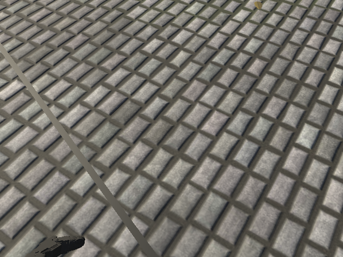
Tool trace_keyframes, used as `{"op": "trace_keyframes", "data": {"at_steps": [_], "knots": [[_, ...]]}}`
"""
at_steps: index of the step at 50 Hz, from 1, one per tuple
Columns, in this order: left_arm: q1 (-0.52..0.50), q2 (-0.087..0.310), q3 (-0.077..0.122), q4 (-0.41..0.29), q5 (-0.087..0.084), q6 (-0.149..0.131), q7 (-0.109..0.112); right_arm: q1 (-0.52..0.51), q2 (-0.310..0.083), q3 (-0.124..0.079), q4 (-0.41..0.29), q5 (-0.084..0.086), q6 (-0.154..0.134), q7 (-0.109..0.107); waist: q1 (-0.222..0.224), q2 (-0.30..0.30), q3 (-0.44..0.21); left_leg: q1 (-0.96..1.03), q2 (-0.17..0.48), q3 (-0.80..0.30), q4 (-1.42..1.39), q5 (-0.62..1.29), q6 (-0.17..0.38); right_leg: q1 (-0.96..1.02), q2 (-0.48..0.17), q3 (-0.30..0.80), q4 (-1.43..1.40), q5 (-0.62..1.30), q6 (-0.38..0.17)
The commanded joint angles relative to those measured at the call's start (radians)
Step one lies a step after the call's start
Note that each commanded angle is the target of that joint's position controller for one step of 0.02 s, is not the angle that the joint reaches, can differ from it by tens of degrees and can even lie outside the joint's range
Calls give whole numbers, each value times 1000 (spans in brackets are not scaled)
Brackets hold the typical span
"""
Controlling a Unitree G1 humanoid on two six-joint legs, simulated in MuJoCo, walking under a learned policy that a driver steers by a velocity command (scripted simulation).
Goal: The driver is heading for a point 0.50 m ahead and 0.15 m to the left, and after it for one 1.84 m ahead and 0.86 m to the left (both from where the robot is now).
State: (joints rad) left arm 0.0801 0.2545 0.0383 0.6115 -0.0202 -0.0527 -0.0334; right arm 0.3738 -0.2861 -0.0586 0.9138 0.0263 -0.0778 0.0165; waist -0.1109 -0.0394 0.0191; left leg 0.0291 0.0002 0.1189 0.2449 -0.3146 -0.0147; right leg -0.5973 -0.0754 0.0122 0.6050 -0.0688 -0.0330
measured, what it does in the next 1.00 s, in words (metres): walks ahead, turning left: right foot, then left foot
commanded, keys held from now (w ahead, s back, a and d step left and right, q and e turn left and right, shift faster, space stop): w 0.08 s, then w+q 0.92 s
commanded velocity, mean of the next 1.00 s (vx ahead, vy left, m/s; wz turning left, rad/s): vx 0.50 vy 0.00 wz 0.37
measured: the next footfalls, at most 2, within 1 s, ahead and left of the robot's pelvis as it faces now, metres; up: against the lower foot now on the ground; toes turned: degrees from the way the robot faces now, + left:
right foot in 0.06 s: +0.20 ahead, -0.13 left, +0.00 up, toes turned -2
left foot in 0.60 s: +0.48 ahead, +0.14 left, +0.00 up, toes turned +17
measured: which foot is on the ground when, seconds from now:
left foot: down 0.00-0.06, up 0.08-0.58, down 0.60-1.00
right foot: up 0.00-0.04, down 0.06-0.62, up 0.64-1.00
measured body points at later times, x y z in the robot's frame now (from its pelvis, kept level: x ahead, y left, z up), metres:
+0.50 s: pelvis +0.27 -0.02 +0.00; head +0.29 -0.01 +0.45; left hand +0.26 +0.27 -0.12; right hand +0.48 -0.23 -0.11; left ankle +0.43 +0.15 -0.70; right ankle +0.16 -0.13 -0.74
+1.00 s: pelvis +0.54 +0.08 +0.00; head +0.57 +0.11 +0.45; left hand +0.64 +0.39 -0.08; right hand +0.72 -0.16 -0.10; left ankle +0.44 +0.13 -0.74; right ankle +0.78 +0.00 -0.70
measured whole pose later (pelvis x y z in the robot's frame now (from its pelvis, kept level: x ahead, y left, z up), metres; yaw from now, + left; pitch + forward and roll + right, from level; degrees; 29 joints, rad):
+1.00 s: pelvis +0.54 +0.08 +0.00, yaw +27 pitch +3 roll +0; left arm 0.04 0.28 0.05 0.68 0.00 -0.10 -0.01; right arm 0.33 -0.29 -0.07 0.74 0.03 -0.04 -0.01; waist -0.08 -0.03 0.03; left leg -0.12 -0.11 -0.16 0.38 -0.29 0.08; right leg -0.61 -0.05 0.10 0.56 0.03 0.06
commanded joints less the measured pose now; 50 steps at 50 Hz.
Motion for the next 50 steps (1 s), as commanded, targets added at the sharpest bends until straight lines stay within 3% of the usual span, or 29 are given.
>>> {"op": "trace_keyframes", "data": {"at_steps": [1, 2, 3, 4, 5, 6, 7, 8, 9, 10, 12, 15, 20, 25, 28, 29, 30, 31, 32, 33, 34, 35, 36, 37, 39, 41, 44, 46, 50], "knots": [[-35, 99, 32, -91, 2, -21, -7, -20, -203, -41, -35, 11, 8, -8, 79, 144, 11, 19, 275, -131, 37, 618, 163, 89, 51, -49, -78, -66, -43], [76, 128, 51, -57, 8, -21, -4, -35, -203, -38, -34, 14, 14, -11, 150, 135, -57, -2, 244, -88, 172, 768, 141, 261, 83, -76, -128, -27, -70], [228, 180, 78, -10, 13, -17, 6, -31, -176, -26, -39, 5, 12, -15, 218, 116, -161, -109, 198, -48, 363, 757, 107, 511, 70, -55, -114, 9, -100], [391, 270, 100, 14, 29, -7, 23, -19, -101, 2, -78, -24, 1, -15, 259, -47, -309, -410, 116, -9, 721, 407, 54, 853, -167, 259, -94, 11, -193], [392, 300, 97, 15, 27, -8, 20, 61, -33, 27, -80, -20, -21, -6, 201, -235, -420, -675, -24, -136, 976, -273, 28, 1002, -347, 680, -237, -113, -315], [366, 204, 73, 13, 24, -13, 18, -12, -140, -3, -76, 13, -30, 1, 231, -118, -327, -778, 32, -224, 1066, -255, 39, 930, -316, 612, -265, -177, -273], [304, 174, 60, 14, 18, -18, 17, -81, -152, -8, -100, 27, -33, 4, 212, -94, -190, -807, 72, -203, 1047, -162, 48, 793, -278, 440, -284, -111, -233], [243, 147, 52, 16, 19, -22, 14, -109, -136, -8, -99, 16, -30, 0, 177, -34, -130, -772, 109, -192, 993, -81, 45, 670, -231, 338, -315, -55, -207], [194, 108, 42, 17, 23, -29, 9, -119, -127, -13, -91, 1, -16, -5, 148, -19, -67, -731, 132, -195, 945, -18, 44, 573, -181, 249, -359, -3, -175], [171, 113, 45, 21, 29, -39, 10, -70, -108, -13, -84, 5, -2, -4, 111, -80, -73, -663, 146, -208, 935, 27, 32, 508, -189, 207, -397, 24, -186], [155, 105, 49, 43, 30, -60, 10, -50, -76, -11, -75, 6, 22, -6, 89, -56, -43, -641, 143, -217, 914, 71, 10, 445, -180, 124, -449, 87, -193], [171, 117, 57, 78, 40, -69, 24, -125, -62, -14, -102, 2, 33, -11, 96, -18, 6, -730, 132, -247, 810, 189, -5, 457, -175, 25, -478, 143, -181], [198, 151, 67, 115, 32, -62, 42, -265, -31, 0, -151, -9, 24, 17, 144, -2, 48, -709, 108, -174, 525, 411, 10, 500, -158, -118, -501, 143, -139], [260, 180, 81, 165, 9, -30, 51, -383, -32, 4, -231, -7, 23, 46, 180, 2, 82, -762, 89, -108, 399, 303, 59, 679, -213, -170, -423, 252, -116], [234, 219, 91, 162, 3, -4, 63, -319, -74, -18, -250, -4, 28, 55, 120, -50, 2, -607, 3, -19, 394, 149, 116, 726, -213, -209, -232, 705, -80], [221, 229, 92, 159, 2, 6, 67, -213, -109, -39, -230, 0, 30, 52, 58, -55, -61, -466, -42, 4, 379, 126, 143, 705, -195, -226, -78, 816, -62], [210, 223, 86, 153, -1, 8, 72, -53, -168, -72, -193, 1, 33, 39, -27, -28, -146, -215, -76, -13, 311, 188, 183, 594, -152, -249, 146, 748, -24], [243, 155, 60, 129, 31, -5, 71, 63, -269, -100, -173, 2, 43, 14, -41, 151, -239, 85, 115, -316, 307, 253, 254, 312, -87, -245, 476, 225, 24], [311, 49, 23, 79, 32, -41, 54, 17, -323, -102, -204, 0, 31, 18, 63, 322, -376, 364, 333, -924, 137, 46, 472, -75, 139, -55, 795, -530, 75], [188, 149, 40, 71, -6, -77, 37, 36, -229, -76, -213, -6, 24, 23, -17, 166, -375, 371, 324, -911, 55, -7, 419, -186, 86, 107, 832, -496, 46], [121, 163, 43, 46, -29, -93, 31, 3, -183, -65, -210, -8, 15, 21, -9, 132, -239, 258, 293, -759, 53, 38, 376, -231, 46, 92, 781, -412, 21], [111, 150, 40, 52, -10, -98, 38, -62, -158, -56, -220, -4, 10, 21, 43, 31, -146, 96, 247, -644, 52, 141, 339, -187, -1, 84, 682, -338, 16], [109, 162, 50, 58, 18, -93, 45, -121, -123, -46, -234, -6, 10, 16, 79, 33, -101, -28, 213, -562, 41, 247, 322, -120, -28, 80, 597, -300, 25], [128, 165, 55, 59, 25, -81, 44, -148, -114, -40, -253, -19, 10, 12, 109, 58, -84, -112, 193, -527, 19, 316, 319, -55, -42, 84, 568, -272, 32], [148, 142, 53, 57, 33, -59, 44, -154, -126, -44, -259, -18, 7, 4, 131, 65, -71, -196, 171, -474, -8, 414, 326, -15, -42, 65, 492, -248, 60], [103, 118, 44, 40, 38, -46, 47, -130, -153, -51, -252, -14, 5, -9, 123, 64, -47, -248, 146, -418, -21, 466, 318, -23, -29, 45, 385, -169, 88], [-11, 89, 31, 12, 37, -48, 43, -93, -162, -55, -240, -4, 14, -24, 80, 96, -29, -280, 86, -359, -7, 401, 263, 11, 12, 35, 149, 40, 104], [-79, 82, 25, -2, 27, -55, 33, -64, -163, -55, -233, -2, 22, -29, 49, 118, -26, -288, 74, -365, 8, 325, 239, 63, 48, 27, 20, 135, 105], [-134, 121, 37, -23, 13, -72, 14, -12, -158, -55, -216, 4, 36, -35, 35, 136, -24, -194, 118, -479, 89, 239, 221, 97, 76, 62, -101, 108, 82]]}}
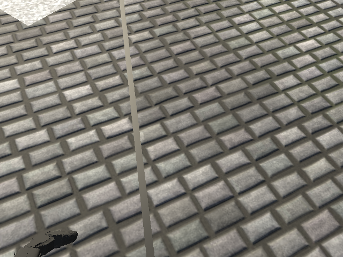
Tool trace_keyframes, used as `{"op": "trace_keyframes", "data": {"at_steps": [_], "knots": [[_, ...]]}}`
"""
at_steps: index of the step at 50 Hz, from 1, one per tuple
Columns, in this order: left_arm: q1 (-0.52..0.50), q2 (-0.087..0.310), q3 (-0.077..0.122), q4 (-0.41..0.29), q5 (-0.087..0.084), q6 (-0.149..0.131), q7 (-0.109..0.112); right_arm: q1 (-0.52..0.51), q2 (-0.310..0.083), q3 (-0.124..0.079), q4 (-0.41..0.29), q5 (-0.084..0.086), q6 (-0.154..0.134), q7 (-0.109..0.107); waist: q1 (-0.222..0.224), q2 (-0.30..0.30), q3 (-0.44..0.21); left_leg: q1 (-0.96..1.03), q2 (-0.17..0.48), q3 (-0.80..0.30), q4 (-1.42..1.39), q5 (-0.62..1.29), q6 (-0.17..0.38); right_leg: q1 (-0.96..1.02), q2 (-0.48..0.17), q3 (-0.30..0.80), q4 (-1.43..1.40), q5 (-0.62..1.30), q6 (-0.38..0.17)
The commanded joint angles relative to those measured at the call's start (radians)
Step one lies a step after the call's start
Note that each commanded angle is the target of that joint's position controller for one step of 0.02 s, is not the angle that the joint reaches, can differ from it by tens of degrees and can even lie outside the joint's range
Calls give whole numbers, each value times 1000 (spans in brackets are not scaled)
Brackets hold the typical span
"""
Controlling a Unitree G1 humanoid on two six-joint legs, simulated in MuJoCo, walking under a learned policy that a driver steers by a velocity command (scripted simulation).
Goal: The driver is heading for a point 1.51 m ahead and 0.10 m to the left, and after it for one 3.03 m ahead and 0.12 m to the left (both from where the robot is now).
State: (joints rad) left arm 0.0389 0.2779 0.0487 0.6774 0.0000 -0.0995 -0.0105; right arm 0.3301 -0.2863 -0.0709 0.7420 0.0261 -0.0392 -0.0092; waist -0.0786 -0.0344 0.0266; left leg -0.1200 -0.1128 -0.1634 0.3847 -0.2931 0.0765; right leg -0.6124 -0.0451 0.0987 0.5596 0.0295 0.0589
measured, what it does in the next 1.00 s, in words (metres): walks ahead, turning left: right foot, then left foot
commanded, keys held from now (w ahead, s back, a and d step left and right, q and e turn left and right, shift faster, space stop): w+q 0.46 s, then w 0.22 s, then w+e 0.32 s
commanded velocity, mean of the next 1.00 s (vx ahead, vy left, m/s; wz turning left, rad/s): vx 0.50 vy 0.00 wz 0.31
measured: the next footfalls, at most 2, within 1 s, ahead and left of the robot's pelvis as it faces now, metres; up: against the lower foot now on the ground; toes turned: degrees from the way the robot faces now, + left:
right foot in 0.10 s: +0.23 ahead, -0.14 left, +0.00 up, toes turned +7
left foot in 0.62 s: +0.44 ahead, +0.19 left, +0.00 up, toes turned +23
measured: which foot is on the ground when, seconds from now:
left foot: down 0.00-0.10, up 0.12-0.60, down 0.62-1.00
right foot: up 0.00-0.08, down 0.10-0.62, up 0.64-1.00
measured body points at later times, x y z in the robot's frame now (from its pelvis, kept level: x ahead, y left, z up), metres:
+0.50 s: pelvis +0.26 -0.01 +0.00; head +0.29 +0.00 +0.45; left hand +0.19 +0.27 -0.12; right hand +0.54 -0.18 -0.08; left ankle +0.37 +0.18 -0.69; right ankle +0.19 -0.15 -0.74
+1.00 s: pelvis +0.51 +0.12 +0.00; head +0.53 +0.13 +0.45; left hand +0.59 +0.41 -0.11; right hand +0.65 -0.13 -0.11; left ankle +0.40 +0.18 -0.74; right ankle +0.74 +0.01 -0.68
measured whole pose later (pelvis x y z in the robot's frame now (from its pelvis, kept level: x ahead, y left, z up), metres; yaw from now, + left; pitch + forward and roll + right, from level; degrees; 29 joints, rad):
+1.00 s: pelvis +0.51 +0.12 +0.00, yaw +16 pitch +1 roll +2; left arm 0.15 0.29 0.05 0.79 -0.02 -0.05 -0.03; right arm 0.31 -0.26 -0.06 0.79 -0.01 -0.09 0.01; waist -0.05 -0.05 0.02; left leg 0.02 -0.06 0.13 0.20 -0.25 0.05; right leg -0.70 -0.10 0.06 0.73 0.08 0.01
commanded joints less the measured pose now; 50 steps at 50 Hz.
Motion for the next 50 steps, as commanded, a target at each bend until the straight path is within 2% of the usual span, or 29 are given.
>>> {"op": "trace_keyframes", "data": {"at_steps": [1, 3, 4, 5, 6, 7, 8, 9, 10, 11, 13, 15, 19, 22, 26, 28, 29, 30, 31, 32, 33, 34, 35, 36, 37, 40, 44, 47, 50], "knots": [[-83, 110, 32, -89, -9, -30, -12, 29, -158, -43, -45, 2, -1, -11, 13, 143, -32, -19, 244, -229, -24, 216, 123, 127, 47, -18, -71, -30, -23], [4, 131, 47, -69, -10, -40, -11, 2, -151, -44, -55, 0, 4, -11, 68, 172, -50, -8, 240, -261, 51, 261, 98, 239, 51, -33, -114, -84, -60], [101, 158, 62, -48, -1, -45, -5, -10, -120, -33, -65, -4, 2, -9, 118, 160, -113, -39, 192, -231, 159, 308, 68, 401, 26, -28, -134, -75, -94], [247, 211, 76, -38, 17, -47, 5, -11, -64, -11, -87, -19, -2, -4, 179, 63, -250, -156, 130, -151, 425, 190, 30, 657, -137, 123, -113, -128, -160], [334, 285, 94, 1, 27, -33, 1, 133, -6, 8, -115, 9, -11, -5, 118, -277, -369, -516, -8, -21, 745, -277, -37, 973, -358, 583, -195, -334, -326], [320, 194, 76, -10, 1, -28, -4, 133, -111, -7, -89, 19, -12, -7, 137, -209, -311, -650, 77, -37, 887, -284, -51, 944, -381, 690, -247, -563, -320], [279, 132, 58, -20, -2, -21, 1, 26, -168, -24, -97, 12, -6, -7, 165, -106, -180, -682, 112, -20, 924, -188, -58, 826, -335, 529, -262, -552, -273], [231, 116, 49, -23, 7, -12, 3, -29, -161, -26, -110, 0, -1, -8, 150, -39, -107, -654, 144, 14, 911, -116, -65, 706, -291, 395, -275, -425, -245], [202, 97, 42, -14, 10, -8, 4, -64, -148, -28, -124, -10, -1, -4, 134, -32, -50, -636, 170, 18, 868, -69, -69, 614, -253, 301, -298, -314, -238], [188, 85, 36, -8, 15, -9, 6, -61, -130, -30, -128, -4, 3, 3, 112, -58, -33, -592, 196, 23, 838, -39, -68, 553, -223, 222, -322, -247, -225], [185, 84, 38, 8, 8, -17, 6, -50, -89, -24, -132, 6, 14, 9, 98, -81, -23, -563, 213, 51, 795, -19, -73, 506, -203, 124, -365, -181, -232], [191, 111, 47, 28, 4, -22, 6, -84, -69, -18, -151, 0, 22, 10, 97, -59, -7, -594, 225, 58, 734, 19, -84, 499, -216, 61, -396, -109, -251], [195, 147, 57, 57, 5, -14, 10, -152, -56, -10, -166, -2, 17, 24, 112, -33, -2, -610, 230, 79, 551, 196, -92, 545, -209, -78, -406, 14, -242], [221, 167, 60, 80, -1, -3, 16, -251, -38, -1, -188, -3, 6, 43, 149, -22, 25, -567, 214, 133, 391, 308, -76, 565, -197, -170, -401, 44, -217], [288, 196, 66, 124, -23, 16, 10, -339, -32, 4, -230, 0, 1, 61, 165, -20, 60, -529, 181, 177, 264, 232, -33, 645, -236, -202, -376, 122, -208], [286, 224, 72, 136, -34, 26, 11, -312, -60, -9, -235, -8, 1, 63, 124, -45, 31, -438, 131, 214, 225, 134, 7, 689, -249, -225, -290, 397, -198], [279, 239, 74, 140, -38, 31, 13, -243, -89, -25, -221, -14, 3, 61, 72, -60, -18, -327, 95, 237, 199, 109, 31, 694, -242, -246, -184, 559, -185], [268, 231, 67, 144, -39, 37, 17, -91, -130, -51, -176, -14, 5, 54, -16, -45, -101, -106, 54, 257, 132, 180, 63, 639, -211, -284, -8, 626, -160], [274, 194, 49, 134, -21, 33, 23, 71, -192, -78, -133, -12, 13, 37, -88, -1, -193, 193, 118, 146, 153, 233, 97, 430, -174, -296, 237, 419, -121], [373, 63, 2, 87, 11, 16, 10, 102, -308, -93, -122, -13, 10, 27, 2, 269, -314, 537, 407, -381, 108, 107, 265, 1, -7, -268, 633, -420, -54], [323, 123, 10, 105, -17, -12, 0, 124, -234, -68, -141, -11, 0, 30, -46, 206, -449, 555, 494, -627, -32, 48, 318, -85, 36, -49, 792, -627, -56], [221, 177, 28, 68, -55, -23, -7, 78, -187, -50, -127, -19, -11, 36, -55, 163, -297, 456, 456, -456, -49, 104, 268, -170, -9, -30, 816, -562, -68], [187, 160, 20, 59, -54, -27, -4, 18, -158, -40, -122, -15, -17, 36, -19, 118, -197, 314, 417, -312, -53, 185, 228, -162, -56, -39, 750, -481, -80], [175, 154, 22, 68, -33, -24, 0, -41, -123, -30, -119, -20, -22, 36, 17, 82, -131, 182, 385, -216, -75, 267, 202, -121, -88, -43, 677, -421, -77], [202, 156, 27, 81, -26, -10, 0, -79, -90, -18, -122, -30, -30, 36, 54, 93, -106, 87, 361, -149, -110, 323, 189, -52, -112, -31, 640, -376, -74], [257, 104, 20, 108, -28, 33, 0, -104, -96, -22, -95, -32, -58, 35, 99, 91, -66, -39, 358, -40, -209, 352, 192, 11, -117, -21, 578, -304, -50], [169, 86, 19, 85, -23, 44, 3, -81, -108, -26, -51, -44, -73, 19, 76, 76, 1, -30, 329, 112, -258, 362, 149, -79, -91, 17, 399, -81, -32], [90, 66, 11, 64, -20, 34, -13, -77, -121, -26, -33, -39, -73, 12, 45, 78, 26, -15, 306, 211, -274, 359, 108, -46, -64, -33, 212, 84, -42], [2, 46, 0, 24, -19, 32, -30, -25, -138, -32, 3, -30, -63, 6, 4, 67, 57, 74, 337, 248, -265, 374, 96, -67, -52, -68, 104, 103, -61]]}}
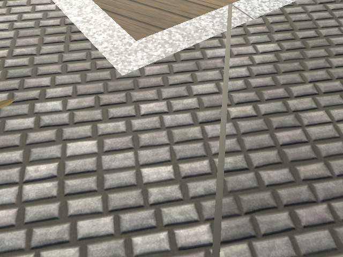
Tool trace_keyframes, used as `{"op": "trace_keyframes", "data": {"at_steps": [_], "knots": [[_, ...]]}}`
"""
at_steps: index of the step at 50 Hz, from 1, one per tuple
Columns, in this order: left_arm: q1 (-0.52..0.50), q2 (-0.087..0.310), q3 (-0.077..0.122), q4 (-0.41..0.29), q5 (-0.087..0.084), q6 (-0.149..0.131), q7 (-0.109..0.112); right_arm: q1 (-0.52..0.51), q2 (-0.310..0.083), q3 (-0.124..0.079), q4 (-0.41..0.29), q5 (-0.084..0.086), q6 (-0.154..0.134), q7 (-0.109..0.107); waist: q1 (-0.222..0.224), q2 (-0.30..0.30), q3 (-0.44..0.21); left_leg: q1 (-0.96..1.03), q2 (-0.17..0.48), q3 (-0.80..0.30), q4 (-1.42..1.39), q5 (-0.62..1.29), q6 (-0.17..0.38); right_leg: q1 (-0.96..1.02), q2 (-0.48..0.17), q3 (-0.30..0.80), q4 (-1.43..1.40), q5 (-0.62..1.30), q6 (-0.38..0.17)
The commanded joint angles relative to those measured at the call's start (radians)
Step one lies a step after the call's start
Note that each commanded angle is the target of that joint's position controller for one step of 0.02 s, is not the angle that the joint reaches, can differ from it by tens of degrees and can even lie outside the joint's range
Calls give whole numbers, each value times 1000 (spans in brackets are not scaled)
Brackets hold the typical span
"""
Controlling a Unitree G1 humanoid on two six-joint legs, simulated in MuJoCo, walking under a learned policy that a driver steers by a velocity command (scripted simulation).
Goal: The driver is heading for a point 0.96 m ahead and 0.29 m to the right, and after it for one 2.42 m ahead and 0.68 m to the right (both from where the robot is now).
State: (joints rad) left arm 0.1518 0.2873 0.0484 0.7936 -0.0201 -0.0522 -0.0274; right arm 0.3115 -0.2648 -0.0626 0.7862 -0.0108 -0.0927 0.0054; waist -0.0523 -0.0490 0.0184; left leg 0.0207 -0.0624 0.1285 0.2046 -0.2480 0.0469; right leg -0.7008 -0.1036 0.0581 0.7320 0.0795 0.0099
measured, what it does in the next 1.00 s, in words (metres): walks ahead, turning right: right foot, then left foot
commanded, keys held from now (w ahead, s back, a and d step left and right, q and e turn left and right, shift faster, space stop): w+e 0.90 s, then w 0.10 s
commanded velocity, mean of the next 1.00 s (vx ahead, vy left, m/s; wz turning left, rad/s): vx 0.50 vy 0.00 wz -0.53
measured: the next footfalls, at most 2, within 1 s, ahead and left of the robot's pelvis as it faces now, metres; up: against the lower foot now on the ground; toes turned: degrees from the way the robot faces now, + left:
right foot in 0.16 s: +0.27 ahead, -0.14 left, +0.00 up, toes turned -8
left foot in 0.62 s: +0.58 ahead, +0.00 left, +0.00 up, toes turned -25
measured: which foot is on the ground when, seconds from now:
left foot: down 0.00-0.18, up 0.20-0.60, down 0.62-1.00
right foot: up 0.00-0.14, down 0.16-0.62, up 0.64-1.00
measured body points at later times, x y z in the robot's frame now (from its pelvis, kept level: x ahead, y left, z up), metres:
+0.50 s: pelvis +0.29 -0.06 +0.00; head +0.32 -0.08 +0.45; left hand +0.44 +0.20 -0.10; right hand +0.42 -0.36 -0.08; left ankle +0.51 +0.07 -0.69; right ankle +0.23 -0.13 -0.74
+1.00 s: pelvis +0.55 -0.11 +0.00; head +0.58 -0.13 +0.45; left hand +0.86 -0.02 -0.08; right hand +0.41 -0.37 -0.12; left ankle +0.54 +0.02 -0.74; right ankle +0.59 -0.33 -0.69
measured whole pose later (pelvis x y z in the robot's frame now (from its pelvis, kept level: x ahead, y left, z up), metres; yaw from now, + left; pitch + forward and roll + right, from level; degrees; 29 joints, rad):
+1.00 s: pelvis +0.55 -0.11 +0.00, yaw -34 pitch +2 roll +2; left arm 0.14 0.29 0.07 0.63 -0.02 -0.02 -0.03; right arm 0.34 -0.28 -0.07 0.83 0.00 -0.09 0.00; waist -0.09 -0.04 0.04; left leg -0.01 -0.01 0.16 0.26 -0.27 0.00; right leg -0.68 -0.09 0.05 0.80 -0.06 0.00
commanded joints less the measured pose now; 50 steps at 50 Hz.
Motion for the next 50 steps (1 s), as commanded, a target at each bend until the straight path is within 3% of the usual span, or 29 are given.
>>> {"op": "trace_keyframes", "data": {"at_steps": [1, 3, 5, 6, 7, 8, 9, 10, 11, 12, 13, 14, 15, 18, 21, 23, 25, 28, 30, 31, 32, 33, 34, 35, 36, 37, 40, 45, 50], "knots": [[-132, 37, 0, -106, 1, -16, -19, 9, -163, -43, -30, 11, -3, -10, -30, 79, 72, -19, 300, -36, -68, 349, 121, 1, 10, -35, -91, 26, -22], [-160, 43, 1, -136, 2, -16, -33, 22, -174, -48, -15, 19, 15, -14, -31, 87, 74, 67, 327, -24, -14, 444, 109, -28, 25, -63, -121, -65, -46], [-135, 66, 11, -154, 2, -13, -43, 2, -198, -54, -17, 23, 33, -24, 3, 120, 34, 111, 334, 4, 93, 736, 84, 40, 70, -116, -130, -177, -81], [-85, 88, 24, -151, 3, -9, -44, -7, -214, -58, -20, 23, 42, -31, 35, 145, -12, 121, 330, 19, 186, 917, 69, 122, 109, -150, -119, -232, -102], [29, 125, 45, -129, 2, -5, -40, -19, -220, -58, -25, 23, 52, -38, 101, 147, -79, 92, 310, 42, 348, 1020, 47, 274, 151, -170, -137, -243, -130], [189, 185, 77, -94, 0, -2, -27, -25, -209, -51, -32, 23, 52, -45, 186, 113, -164, -48, 270, 63, 581, 924, 8, 539, 160, -125, -190, -178, -175], [292, 304, 109, -83, 1, 4, -6, 60, -112, -18, -76, -5, 32, -38, 161, -107, -292, -452, 154, 57, 968, 332, -56, 944, -94, 303, -187, -178, -325], [280, 293, 97, -103, -5, -6, -11, 64, -71, 8, -92, -5, -7, -19, 136, -164, -433, -712, -19, -154, 1192, -345, -79, 1133, -244, 789, -369, -308, -465], [275, 216, 76, -104, 3, -10, -10, -52, -155, -14, -110, 37, -36, -1, 188, -73, -358, -824, 52, -255, 1226, -291, -52, 1102, -212, 677, -411, -359, -399], [226, 180, 67, -107, 1, -14, -6, -111, -156, -10, -132, 51, -51, 4, 169, -24, -228, -848, 97, -237, 1156, -205, -32, 964, -174, 535, -417, -325, -354], [159, 156, 58, -120, -1, -13, -4, -125, -148, -10, -130, 29, -55, -2, 121, 52, -138, -803, 136, -225, 1053, -146, -33, 802, -132, 433, -428, -234, -322], [109, 128, 48, -136, 7, -12, 0, -121, -158, -19, -126, 8, -47, -9, 84, 53, -87, -731, 161, -219, 984, -107, -43, 673, -105, 366, -455, -134, -313], [83, 125, 45, -152, 19, -12, 4, -101, -157, -22, -128, 4, -35, -8, 54, 15, -72, -669, 168, -221, 956, -93, -56, 587, -88, 345, -476, -68, -322], [75, 146, 52, -156, 13, -16, 18, -91, -120, -14, -129, -5, -7, -13, 32, 11, -51, -621, 162, -185, 809, -30, -103, 460, -43, 242, -504, 38, -315], [110, 172, 62, -142, 1, -11, 33, -205, -83, 3, -157, -7, -5, -12, 73, -8, -31, -577, 125, -172, 565, 186, -125, 407, 16, 173, -497, -14, -264], [143, 173, 63, -132, -2, -3, 38, -277, -77, 8, -171, 3, -11, -5, 108, -28, -31, -524, 88, -168, 430, 301, -128, 403, 29, 179, -482, -93, -238], [179, 175, 64, -117, -7, 4, 41, -322, -94, 3, -185, 15, -19, 4, 126, -40, -30, -502, 69, -183, 361, 324, -123, 438, 9, 229, -455, -149, -227], [193, 165, 64, -112, -7, 12, 45, -315, -135, -14, -189, 21, -32, 14, 107, -60, -32, -471, 66, -217, 293, 246, -91, 524, -28, 330, -371, -203, -203], [167, 150, 61, -121, -2, 17, 45, -222, -155, -30, -166, 21, -41, 12, 48, -80, -50, -348, 64, -199, 247, 197, -50, 527, -14, 355, -288, -181, -174], [165, 110, 47, -130, 3, 14, 42, -126, -184, -44, -149, 9, -46, 5, 0, -61, -119, -181, 109, -224, 240, 182, -12, 487, 35, 318, -159, -163, -142], [186, 46, 24, -147, 21, 11, 39, 18, -239, -58, -139, -4, -46, -4, -48, 74, -258, 68, 289, -404, 245, 110, 47, 367, 110, 218, 128, -341, -102], [312, 19, 13, -183, -15, 1, 38, 76, -305, -75, -101, -11, -31, 5, 21, 432, -335, 301, 477, -885, 126, -165, 197, 26, 209, 113, 420, -693, -53], [294, 129, 32, -148, -22, 4, 42, 38, -203, -53, -123, 10, -28, 9, -4, 285, -245, 246, 470, -904, 87, -358, 177, -78, 127, 140, 542, -637, -37], [191, 171, 46, -160, -14, 9, 41, 3, -153, -39, -129, 13, -21, 4, -28, 191, -134, 140, 430, -735, 84, -299, 137, -101, 99, 113, 569, -543, -30], [146, 157, 46, -168, -4, 14, 42, -39, -138, -30, -132, 4, -16, 3, -14, 123, -80, 36, 388, -610, 73, -152, 119, -68, 67, 89, 554, -474, -23], [115, 143, 48, -181, 4, 14, 38, -63, -118, -24, -123, 0, -13, 1, -1, 116, -33, -37, 353, -521, 51, -46, 118, -54, 42, 87, 512, -428, -19], [122, 92, 44, -192, -11, 27, 25, -74, -104, -21, -99, 3, -21, -4, 28, 173, -13, -119, 312, -350, -6, 101, 122, 2, 2, 54, 445, -382, -9], [39, 57, 31, -224, -2, 32, 16, -64, -158, -39, -57, 4, -18, -8, 20, 120, 3, -84, 325, -184, -42, 284, 138, -51, -14, 32, 252, -223, 13], [-110, 17, 10, -256, 0, 9, -11, -1, -186, -40, -3, 23, -3, -4, -30, 100, 47, -69, 307, -71, -52, 325, 120, 52, 29, -42, -33, -84, -20]]}}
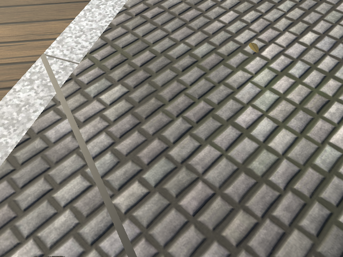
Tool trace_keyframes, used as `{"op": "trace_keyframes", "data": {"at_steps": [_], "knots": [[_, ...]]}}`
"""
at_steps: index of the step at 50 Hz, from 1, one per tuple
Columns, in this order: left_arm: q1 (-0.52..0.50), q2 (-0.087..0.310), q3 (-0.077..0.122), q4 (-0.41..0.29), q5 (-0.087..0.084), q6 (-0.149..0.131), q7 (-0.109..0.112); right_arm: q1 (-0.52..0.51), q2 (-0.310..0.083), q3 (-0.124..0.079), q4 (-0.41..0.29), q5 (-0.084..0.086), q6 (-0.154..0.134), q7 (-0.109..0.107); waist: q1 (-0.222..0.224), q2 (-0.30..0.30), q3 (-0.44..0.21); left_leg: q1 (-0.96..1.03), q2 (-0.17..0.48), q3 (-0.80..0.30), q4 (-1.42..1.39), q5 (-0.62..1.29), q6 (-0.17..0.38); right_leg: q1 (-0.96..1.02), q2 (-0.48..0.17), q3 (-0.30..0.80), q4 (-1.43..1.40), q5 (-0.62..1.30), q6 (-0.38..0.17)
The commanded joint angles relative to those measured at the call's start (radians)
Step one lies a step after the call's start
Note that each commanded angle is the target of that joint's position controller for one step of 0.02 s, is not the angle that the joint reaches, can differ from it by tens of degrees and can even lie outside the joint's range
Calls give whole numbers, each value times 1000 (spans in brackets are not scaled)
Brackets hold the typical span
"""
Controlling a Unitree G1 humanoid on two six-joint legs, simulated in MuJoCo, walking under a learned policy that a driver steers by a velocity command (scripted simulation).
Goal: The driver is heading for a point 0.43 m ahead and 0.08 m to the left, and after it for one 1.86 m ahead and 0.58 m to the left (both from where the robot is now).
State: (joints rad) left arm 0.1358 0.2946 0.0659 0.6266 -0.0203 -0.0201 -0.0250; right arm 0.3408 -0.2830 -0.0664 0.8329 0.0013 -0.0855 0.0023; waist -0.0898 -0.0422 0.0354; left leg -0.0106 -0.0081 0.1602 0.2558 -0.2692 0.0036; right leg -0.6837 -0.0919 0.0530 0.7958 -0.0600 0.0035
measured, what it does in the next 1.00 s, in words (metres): walks ahead, turning left: right foot, then left foot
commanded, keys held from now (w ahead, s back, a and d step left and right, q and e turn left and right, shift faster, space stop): w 0.14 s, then w+q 0.86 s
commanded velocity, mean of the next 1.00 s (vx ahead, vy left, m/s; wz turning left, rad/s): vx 0.50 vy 0.00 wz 0.28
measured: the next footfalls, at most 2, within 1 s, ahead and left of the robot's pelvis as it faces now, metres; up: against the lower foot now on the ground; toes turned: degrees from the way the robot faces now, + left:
right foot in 0.14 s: +0.25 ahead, -0.14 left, +0.00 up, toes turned -4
left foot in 0.68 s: +0.54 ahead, +0.11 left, +0.00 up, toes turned +14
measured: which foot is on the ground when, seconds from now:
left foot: down 0.00-0.16, up 0.18-0.66, down 0.68-1.00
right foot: up 0.00-0.12, down 0.14-0.70, up 0.72-1.00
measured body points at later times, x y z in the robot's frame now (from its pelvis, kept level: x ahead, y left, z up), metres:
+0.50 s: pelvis +0.28 -0.05 +0.00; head +0.30 -0.05 +0.45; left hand +0.32 +0.23 -0.12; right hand +0.45 -0.31 -0.11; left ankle +0.44 +0.13 -0.68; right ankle +0.21 -0.14 -0.74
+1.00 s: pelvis +0.56 +0.04 +0.00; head +0.59 +0.06 +0.45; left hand +0.66 +0.35 -0.08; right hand +0.73 -0.21 -0.10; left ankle +0.50 +0.10 -0.74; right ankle +0.78 -0.09 -0.68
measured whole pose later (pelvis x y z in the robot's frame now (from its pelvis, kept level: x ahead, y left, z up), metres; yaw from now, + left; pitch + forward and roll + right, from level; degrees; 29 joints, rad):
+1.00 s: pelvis +0.56 +0.04 +0.00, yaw +22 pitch +2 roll +0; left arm 0.07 0.29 0.05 0.69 0.01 -0.09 0.00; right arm 0.31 -0.28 -0.07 0.74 0.02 -0.04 0.00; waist -0.06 -0.03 0.04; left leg -0.16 -0.12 -0.11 0.35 -0.21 0.08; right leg -0.65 -0.09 0.10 0.72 -0.06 0.07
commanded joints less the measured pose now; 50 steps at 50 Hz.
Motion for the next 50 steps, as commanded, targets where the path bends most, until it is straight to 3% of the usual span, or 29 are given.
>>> {"op": "trace_keyframes", "data": {"at_steps": [1, 4, 5, 6, 7, 8, 9, 10, 11, 12, 13, 14, 17, 23, 28, 30, 32, 33, 34, 35, 36, 37, 38, 39, 40, 41, 44, 47, 50], "knots": [[-119, 13, -8, -99, -2, -25, -18, -14, -177, -38, -36, 17, -5, 0, 4, 95, 41, -12, 266, -101, -100, 357, 162, 39, 24, -46, -131, 41, -23], [-134, 44, 3, -118, 3, -28, -27, 4, -206, -45, -6, 34, 12, 0, 35, 119, 37, 76, 300, -88, -26, 574, 147, 96, 60, -78, -209, -70, -71], [-88, 66, 14, -110, 9, -27, -25, -2, -221, -48, 0, 38, 17, -3, 73, 139, -2, 90, 297, -72, 48, 747, 134, 184, 90, -102, -230, -100, -92], [33, 99, 35, -76, 12, -26, -22, -15, -224, -45, 5, 40, 23, -7, 151, 136, -76, 65, 272, -32, 195, 875, 110, 365, 125, -128, -284, -55, -120], [185, 152, 63, -29, 11, -21, -9, -9, -198, -33, 3, 30, 23, -13, 220, 120, -165, -63, 231, 0, 391, 822, 76, 624, 127, -103, -284, -2, -147], [327, 244, 84, -5, 23, -12, 12, 19, -111, 0, -30, -1, 13, -9, 244, -55, -306, -399, 145, 9, 758, 363, 26, 989, -120, 236, -263, 7, -239], [308, 258, 73, -14, 18, -19, 10, 90, -57, 25, -24, 10, -8, 3, 188, -206, -464, -621, -9, -156, 1042, -313, -3, 1116, -329, 687, -424, -102, -384], [276, 172, 50, -15, 20, -27, 4, 5, -166, -8, -31, 46, -19, 12, 225, -82, -376, -710, 44, -269, 1106, -291, 9, 1032, -298, 591, -454, -151, -337], [231, 141, 38, -3, 21, -35, 4, -74, -164, -8, -60, 63, -24, 15, 205, -73, -222, -743, 85, -247, 1075, -219, 21, 886, -253, 408, -467, -107, -291], [174, 114, 30, 10, 20, -43, 2, -97, -142, -5, -58, 47, -22, 9, 161, -13, -142, -714, 127, -238, 996, -139, 20, 749, -203, 301, -498, -52, -255], [124, 66, 17, 12, 23, -53, -2, -101, -139, -12, -46, 28, -8, 3, 130, -9, -88, -672, 151, -242, 940, -75, 22, 662, -154, 214, -536, -1, -219], [101, 72, 20, 14, 30, -63, -1, -44, -123, -11, -34, 30, 7, 5, 93, -69, -89, -603, 161, -255, 932, -27, 10, 592, -163, 176, -575, 30, -229], [80, 72, 28, 45, 34, -92, 3, -30, -85, -9, -18, 32, 38, -1, 66, -27, -46, -600, 159, -269, 885, 47, -18, 517, -154, 63, -649, 96, -232], [107, 99, 34, 97, 36, -94, 27, -187, -51, 1, -66, 19, 32, 18, 112, -1, 22, -657, 124, -236, 552, 353, -18, 568, -119, -134, -689, 145, -178], [187, 131, 47, 152, 15, -66, 37, -328, -35, 14, -141, 18, 30, 49, 167, 16, 69, -713, 105, -165, 391, 319, 24, 738, -173, -194, -645, 222, -160], [185, 147, 52, 161, 8, -47, 42, -338, -47, 9, -169, 19, 31, 62, 152, -1, 56, -694, 78, -125, 364, 226, 53, 801, -189, -217, -572, 399, -143], [166, 177, 59, 156, 5, -31, 53, -276, -82, -10, -175, 20, 37, 66, 102, -45, -15, -567, 9, -60, 375, 117, 94, 829, -187, -243, -423, 746, -117], [154, 187, 60, 153, 4, -21, 58, -177, -116, -29, -157, 22, 41, 63, 43, -53, -74, -436, -33, -40, 369, 85, 120, 809, -173, -256, -275, 851, -100], [136, 184, 55, 147, 0, -18, 63, -18, -171, -61, -121, 24, 43, 51, -46, -28, -155, -192, -65, -56, 298, 144, 161, 702, -133, -278, -56, 786, -65], [168, 127, 33, 127, 28, -31, 63, 106, -266, -89, -100, 25, 55, 27, -71, 133, -252, 110, 107, -336, 285, 187, 230, 435, -69, -277, 267, 322, -18], [239, 10, -7, 78, 34, -65, 44, 54, -320, -92, -129, 28, 43, 29, 39, 327, -372, 400, 335, -945, 127, -11, 451, 23, 166, -109, 601, -517, 38], [127, 109, 11, 72, -1, -104, 25, 71, -227, -66, -139, 20, 35, 33, -38, 176, -392, 417, 330, -954, 45, -72, 407, -86, 113, 70, 644, -500, 6], [52, 128, 14, 44, -28, -122, 17, 38, -181, -54, -139, 16, 25, 31, -34, 134, -256, 307, 299, -802, 39, -29, 360, -131, 70, 57, 594, -418, -19], [40, 112, 11, 46, -13, -129, 23, -25, -161, -47, -147, 19, 19, 31, 19, 30, -159, 147, 255, -690, 36, 79, 324, -94, 24, 49, 490, -346, -23], [37, 122, 19, 52, 17, -124, 31, -79, -129, -38, -159, 17, 18, 27, 52, 22, -110, 26, 224, -613, 21, 185, 310, -33, -2, 42, 405, -307, -13], [56, 124, 23, 53, 24, -113, 30, -107, -123, -32, -176, 3, 18, 22, 83, 60, -91, -64, 206, -582, 3, 276, 316, 34, -14, 47, 377, -287, -2], [67, 91, 18, 49, 35, -84, 31, -111, -141, -38, -183, 9, 15, 7, 107, 63, -68, -187, 163, -483, -28, 394, 308, 80, -12, 13, 234, -233, 45], [-45, 54, 1, 17, 38, -77, 32, -76, -172, -47, -172, 17, 22, -10, 71, 84, -41, -252, 103, -407, -26, 367, 260, 110, 23, -7, -1, -29, 74], [-144, 46, -5, -6, 24, -85, 21, -30, -174, -48, -158, 21, 33, -17, 24, 119, -41, -266, 82, -412, -6, 254, 219, 188, 76, -15, -191, 136, 76]]}}
Over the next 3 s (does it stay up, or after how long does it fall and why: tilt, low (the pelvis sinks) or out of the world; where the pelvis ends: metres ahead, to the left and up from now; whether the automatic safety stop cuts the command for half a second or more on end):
stays up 1.51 0.52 0.00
